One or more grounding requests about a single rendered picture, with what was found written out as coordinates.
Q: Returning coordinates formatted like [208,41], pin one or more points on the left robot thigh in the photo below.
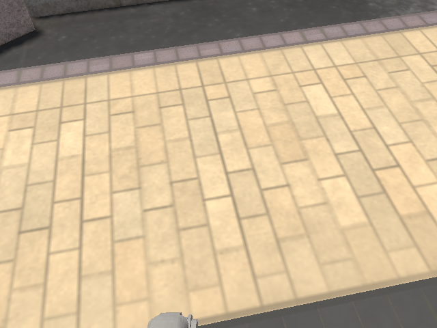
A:
[173,320]

